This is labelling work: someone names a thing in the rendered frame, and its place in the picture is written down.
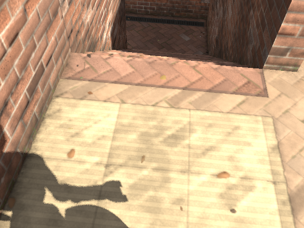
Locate stairs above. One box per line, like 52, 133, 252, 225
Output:
85, 48, 250, 68

